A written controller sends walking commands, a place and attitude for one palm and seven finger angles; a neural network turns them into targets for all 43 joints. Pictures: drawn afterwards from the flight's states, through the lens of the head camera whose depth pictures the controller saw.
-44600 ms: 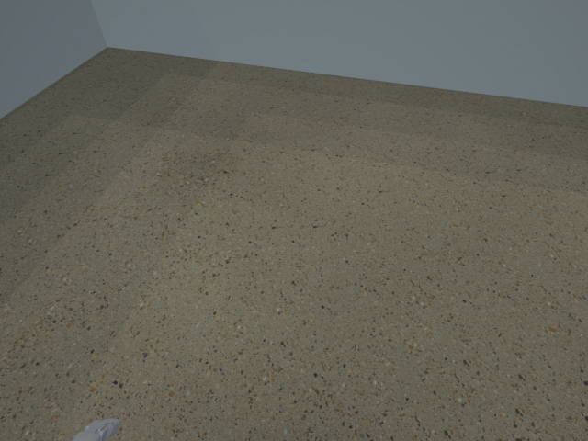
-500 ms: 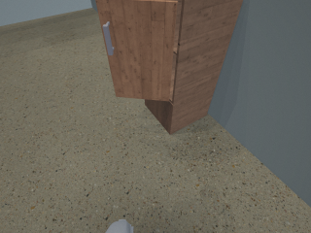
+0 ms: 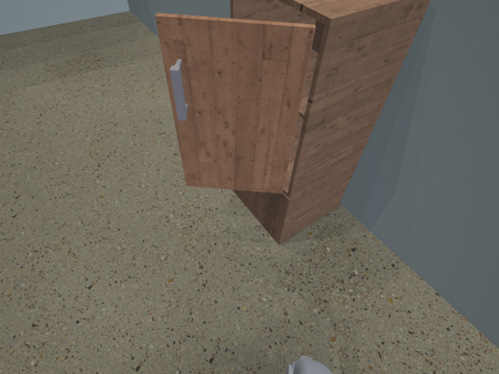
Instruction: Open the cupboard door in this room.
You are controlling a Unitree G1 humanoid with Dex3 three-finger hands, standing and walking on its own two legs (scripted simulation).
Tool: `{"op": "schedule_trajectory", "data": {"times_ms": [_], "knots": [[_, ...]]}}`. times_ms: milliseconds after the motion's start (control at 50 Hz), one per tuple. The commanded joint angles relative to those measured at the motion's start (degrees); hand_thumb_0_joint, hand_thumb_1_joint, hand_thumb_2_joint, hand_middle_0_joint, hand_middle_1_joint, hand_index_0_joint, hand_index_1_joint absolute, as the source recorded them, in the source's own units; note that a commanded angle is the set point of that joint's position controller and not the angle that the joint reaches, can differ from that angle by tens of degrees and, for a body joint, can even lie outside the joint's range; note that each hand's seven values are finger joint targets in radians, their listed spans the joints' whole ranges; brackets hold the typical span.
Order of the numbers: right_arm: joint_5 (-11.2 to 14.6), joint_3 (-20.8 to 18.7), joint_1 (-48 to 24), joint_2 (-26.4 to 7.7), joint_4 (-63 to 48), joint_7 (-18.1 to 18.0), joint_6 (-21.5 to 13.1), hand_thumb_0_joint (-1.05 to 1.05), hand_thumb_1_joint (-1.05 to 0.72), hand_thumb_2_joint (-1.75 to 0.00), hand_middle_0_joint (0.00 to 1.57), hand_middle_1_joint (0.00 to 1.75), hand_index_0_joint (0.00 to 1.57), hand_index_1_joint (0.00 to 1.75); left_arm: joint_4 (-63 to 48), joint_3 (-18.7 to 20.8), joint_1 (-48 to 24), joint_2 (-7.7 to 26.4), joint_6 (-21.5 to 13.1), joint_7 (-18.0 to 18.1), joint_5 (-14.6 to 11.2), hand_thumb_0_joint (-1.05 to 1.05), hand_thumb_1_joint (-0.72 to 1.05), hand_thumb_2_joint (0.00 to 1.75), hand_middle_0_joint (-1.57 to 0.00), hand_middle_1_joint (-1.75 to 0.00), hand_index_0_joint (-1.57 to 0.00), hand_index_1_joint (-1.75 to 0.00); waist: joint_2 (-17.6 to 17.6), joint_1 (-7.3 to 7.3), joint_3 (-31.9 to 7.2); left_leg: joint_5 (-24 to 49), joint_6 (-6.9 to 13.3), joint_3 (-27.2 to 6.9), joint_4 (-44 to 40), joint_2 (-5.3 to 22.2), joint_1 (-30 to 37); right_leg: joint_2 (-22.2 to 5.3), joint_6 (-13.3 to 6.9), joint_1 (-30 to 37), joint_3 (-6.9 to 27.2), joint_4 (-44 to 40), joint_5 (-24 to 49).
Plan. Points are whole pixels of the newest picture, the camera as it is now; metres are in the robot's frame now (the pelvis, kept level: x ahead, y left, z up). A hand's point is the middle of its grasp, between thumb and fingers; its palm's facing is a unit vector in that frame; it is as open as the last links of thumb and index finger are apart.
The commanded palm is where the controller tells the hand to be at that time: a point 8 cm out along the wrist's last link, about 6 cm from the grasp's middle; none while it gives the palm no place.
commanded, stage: take the last steps up to it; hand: left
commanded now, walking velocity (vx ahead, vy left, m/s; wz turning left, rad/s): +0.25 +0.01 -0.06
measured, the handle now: (180, 90) +0.75 +0.24 +0.03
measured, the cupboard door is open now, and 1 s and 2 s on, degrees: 51 51 51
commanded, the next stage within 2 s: come to a stop and stand still in 0.24 s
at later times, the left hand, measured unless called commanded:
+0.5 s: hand (166, 352) +0.19 +0.17 -0.18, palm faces +0.04 -0.98 -0.21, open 7.2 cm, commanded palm none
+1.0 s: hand (165, 355) +0.18 +0.17 -0.18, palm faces +0.00 -0.97 -0.26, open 7.4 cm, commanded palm none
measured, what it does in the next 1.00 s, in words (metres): walks ahead: right foot, then left foot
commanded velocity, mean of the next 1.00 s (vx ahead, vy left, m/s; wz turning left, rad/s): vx -0.04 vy -0.01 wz -0.01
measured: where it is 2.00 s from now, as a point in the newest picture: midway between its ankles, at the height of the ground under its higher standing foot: outside the picture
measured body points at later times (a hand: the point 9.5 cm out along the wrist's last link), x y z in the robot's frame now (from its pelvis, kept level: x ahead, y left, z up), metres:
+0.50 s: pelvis +0.16 -0.02 +0.00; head +0.18 -0.01 +0.44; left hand +0.19 +0.22 -0.16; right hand +0.18 -0.25 -0.16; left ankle +0.21 +0.11 -0.73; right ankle +0.14 -0.12 -0.74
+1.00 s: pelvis +0.14 -0.03 -0.01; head +0.16 -0.04 +0.44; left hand +0.18 +0.22 -0.16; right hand +0.20 -0.28 -0.17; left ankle +0.21 +0.10 -0.73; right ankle +0.10 -0.15 -0.74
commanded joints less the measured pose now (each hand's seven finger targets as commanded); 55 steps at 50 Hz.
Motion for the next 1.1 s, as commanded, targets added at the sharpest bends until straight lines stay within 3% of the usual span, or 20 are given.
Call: {"op": "schedule_trajectory", "data": {"times_ms": [0, 120, 160, 180, 200, 220, 300, 420, 480, 520, 600, 680, 760, 860, 880, 900, 920, 960, 1040, 1080], "knots": [[-0.2, -0.7, 6.7, -6.2, 0.3, 0.1, -0.7, 0.00, -0.90, -0.90, 0.20, 0.30, 0.20, 0.30, -4.2, -0.5, -1.7, 1.0, -0.4, -0.5, 0.0, 0.00, 0.90, 0.90, -0.20, -0.30, -0.20, -0.30, 5.2, -1.10, 2.5, 18.0, 6.2, -11.0, -8.3, 18.5, 2.3, -0.8, -0.8, -0.6, 0.9, -9.2, 1.4], [-0.5, -0.5, 9.0, -6.7, 2.7, 0.0, 0.3, 0.00, -0.90, -0.90, 0.20, 0.30, 0.20, 0.30, -5.5, -0.7, -3.6, 1.9, -0.8, -0.5, 0.0, 0.00, 0.90, 0.90, -0.20, -0.30, -0.20, -0.30, 5.8, -1.18, 2.7, 21.2, 3.9, -8.3, -0.8, 16.8, 1.1, 3.0, -2.5, 11.7, -2.5, -21.8, 0.0], [0.2, -0.2, 8.0, -6.3, 2.9, 0.1, 0.3, 0.00, -0.90, -0.90, 0.20, 0.30, 0.20, 0.30, -2.7, 0.3, 6.0, 4.5, -1.6, -0.2, 0.1, 0.00, 0.90, 0.90, -0.20, -0.30, -0.20, -0.30, 2.0, 3.33, -2.3, 20.8, 0.4, -5.2, 12.1, 12.2, -5.3, 3.0, -4.3, 29.3, -0.6, -27.7, 6.7], [0.9, -0.3, 7.7, -4.7, 1.6, 0.5, 0.3, 0.00, -0.90, -0.90, 0.20, 0.30, 0.20, 0.30, -0.5, 1.4, 13.2, 8.9, -2.3, 0.5, 0.4, 0.00, 0.90, 0.90, -0.20, -0.30, -0.20, -0.30, -6.5, 5.57, -6.4, 8.2, -2.4, -1.4, 24.2, 7.0, -17.7, -7.6, -8.3, 42.6, 12.7, -29.2, 12.6], [1.2, -0.3, 8.0, -4.0, 0.4, 0.6, 0.5, 0.00, -0.90, -0.90, 0.20, 0.30, 0.20, 0.30, 0.6, 2.1, 17.8, 13.2, -2.3, 0.8, -0.3, 0.00, 0.90, 0.90, -0.20, -0.30, -0.20, -0.30, -13.0, 6.05, -9.3, -23.7, -4.7, -0.6, 40.8, 1.8, -26.2, -20.6, -15.7, 47.7, 27.5, -36.5, 19.4], [1.1, -0.6, 4.8, -5.7, 0.0, 0.6, 1.0, 0.00, -0.90, -0.90, 0.20, 0.30, 0.20, 0.30, -0.1, 1.9, 15.8, 12.7, -2.3, 1.4, -0.9, 0.00, 0.90, 0.90, -0.20, -0.30, -0.20, -0.30, -6.4, 6.09, -5.9, -23.5, -4.3, -7.8, 46.5, 5.1, -27.4, -20.8, -17.4, 40.7, 26.7, -39.6, 15.1], [0.6, -0.3, 3.1, -1.4, 0.9, 1.1, 2.5, 0.00, -0.90, -0.90, 0.20, 0.30, 0.20, 0.30, -1.7, 0.1, 6.2, 5.0, -3.1, 1.7, -1.0, 0.00, 0.90, 0.90, -0.20, -0.30, -0.20, -0.30, -4.2, -0.20, -1.4, -10.4, -5.9, -9.1, 41.0, 8.5, -22.5, -11.6, -11.3, 26.7, 8.4, -41.5, 26.6], [1.0, 0.6, 2.9, 1.0, 1.6, 0.8, 4.0, 0.00, -0.90, -0.90, 0.20, 0.30, 0.20, 0.30, -0.3, -0.5, 5.1, 5.1, -2.6, 2.2, -0.5, 0.00, 0.90, 0.90, -0.20, -0.30, -0.20, -0.30, -1.6, -1.13, -3.9, -2.4, -7.5, -5.8, 19.7, 4.3, -10.6, -7.4, -9.4, 22.7, 3.8, -36.2, 38.3], [1.1, -0.4, 2.8, -2.5, 1.4, 0.4, 4.3, 0.00, -0.90, -0.90, 0.20, 0.30, 0.20, 0.30, 0.4, -0.5, 4.1, 6.2, -1.1, 2.6, -0.6, 0.00, 0.90, 0.90, -0.20, -0.30, -0.20, -0.30, -2.9, -2.14, -3.9, 11.4, -6.6, -7.4, 8.9, 5.5, -1.8, -5.7, -5.6, 17.7, 3.3, -30.7, 26.6], [0.7, -1.3, 1.5, -8.7, -0.3, -0.2, 4.1, 0.00, -0.90, -0.90, 0.20, 0.30, 0.20, 0.30, 0.0, -0.9, 7.3, 3.9, 0.2, 3.0, -1.1, 0.00, 0.90, 0.90, -0.20, -0.30, -0.20, -0.30, 6.6, -0.81, -4.4, 32.1, -0.7, -17.0, 7.4, 16.0, -1.6, 0.0, -0.9, 16.2, 0.1, -26.8, 4.9], [0.3, -1.4, -3.8, -10.4, -2.5, -1.3, 4.7, 0.00, -0.90, -0.90, 0.20, 0.30, 0.20, 0.30, 0.5, -1.1, 9.0, 3.9, 2.6, 2.4, -0.9, 0.00, 0.90, 0.90, -0.20, -0.30, -0.20, -0.30, 15.1, -0.51, 0.6, 29.1, 4.6, -21.2, -0.1, 20.1, -8.0, 3.5, 0.0, 14.8, 0.4, -14.0, -16.4], [0.1, -2.2, -4.2, -11.9, -4.1, -2.3, 4.9, 0.00, -0.90, -0.90, 0.20, 0.30, 0.20, 0.30, -0.8, 0.0, 8.4, 5.2, 3.3, 2.2, -0.6, 0.00, 0.90, 0.90, -0.20, -0.30, -0.20, -0.30, 9.0, -1.39, -6.5, 38.2, 9.0, -20.9, 4.6, 22.9, -0.4, 4.4, 0.0, 8.7, 4.9, 1.1, -20.9], [0.0, -2.9, -6.5, -12.8, -5.3, -2.0, 5.2, 0.00, -0.90, -0.90, 0.20, 0.30, 0.20, 0.30, -2.8, 0.4, 7.8, 4.2, 3.8, 1.8, -0.5, 0.00, 0.90, 0.90, -0.20, -0.30, -0.20, -0.30, 11.0, -1.39, -8.6, 25.4, 7.6, -19.4, 3.0, 21.6, -1.5, 4.7, 0.6, 9.9, 4.3, -1.5, -18.3], [0.3, -3.3, -8.5, -12.2, -5.7, -0.8, 5.8, 0.00, -0.90, -0.90, 0.20, 0.30, 0.20, 0.30, -1.6, 0.2, 13.4, 4.0, 3.0, 1.4, -0.3, 0.00, 0.90, 0.90, -0.20, -0.30, -0.20, -0.30, 10.0, 1.06, -6.4, 1.0, 1.9, -16.1, 2.7, 15.8, -11.3, 5.3, -0.7, 24.9, 0.2, -28.9, -4.9], [0.8, -3.0, -7.9, -9.6, -5.8, -0.5, 6.1, 0.00, -0.90, -0.90, 0.20, 0.30, 0.20, 0.30, -1.6, 0.4, 13.9, 6.3, 2.6, 1.7, 0.2, 0.00, 0.90, 0.90, -0.20, -0.30, -0.20, -0.30, 2.1, 1.17, -4.1, -5.5, -1.1, -13.6, 7.0, 10.9, -15.8, 2.1, -2.2, 26.8, 5.9, -37.4, -4.1], [1.2, -2.4, -8.1, -6.4, -6.8, 0.0, 6.5, 0.00, -0.90, -0.90, 0.20, 0.30, 0.20, 0.30, -2.4, 0.8, 11.6, 10.4, 2.3, 1.9, 0.6, 0.00, 0.90, 0.90, -0.20, -0.30, -0.20, -0.30, -10.3, 0.20, -1.1, -12.4, -5.1, -7.8, 13.9, 4.7, -19.1, -8.3, -6.3, 21.9, 18.0, -43.8, -10.6], [0.9, -2.1, -10.4, -6.4, -7.5, 0.7, 6.9, 0.00, -0.90, -0.90, 0.20, 0.30, 0.20, 0.30, -4.1, 0.6, 6.6, 11.7, 2.0, 2.0, 0.3, 0.00, 0.90, 0.90, -0.20, -0.30, -0.20, -0.30, -12.3, 0.41, 1.7, -14.9, -5.6, -8.4, 21.3, 3.9, -15.9, -13.5, -9.7, 11.9, 20.6, -48.1, -16.3], [0.6, -2.2, -10.0, -5.6, -6.7, 1.3, 6.7, 0.00, -0.90, -0.90, 0.20, 0.30, 0.20, 0.30, -5.3, -0.2, 1.6, 9.6, 1.2, 2.1, 0.4, 0.00, 0.90, 0.90, -0.20, -0.30, -0.20, -0.30, -9.1, -1.18, 2.9, -12.9, -4.6, -10.5, 28.4, 3.6, -15.2, -9.5, -9.7, 9.6, 16.8, -45.2, -9.3], [0.9, -1.2, -4.5, -4.2, -2.7, 0.7, 5.8, 0.00, -0.90, -0.90, 0.20, 0.30, 0.20, 0.30, -2.6, -1.0, 2.9, 8.0, 0.2, 2.1, -0.4, 0.00, 0.90, 0.90, -0.20, -0.30, -0.20, -0.30, -6.5, -2.04, 0.7, -5.9, -5.4, -8.5, 16.0, 3.6, -9.0, -5.5, -7.5, 17.4, 9.0, -36.1, 13.7], [0.9, -0.8, -2.7, -5.3, -0.8, 0.4, 4.5, 0.00, -0.90, -0.90, 0.20, 0.30, 0.20, 0.30, -1.1, -1.5, 5.5, 6.4, 0.0, 2.0, -0.9, 0.00, 0.90, 0.90, -0.20, -0.30, -0.20, -0.30, 0.9, -1.10, -1.8, 11.8, -4.0, -13.2, 6.3, 6.8, -2.6, -2.1, -3.7, 18.4, 6.8, -31.1, 13.4]]}}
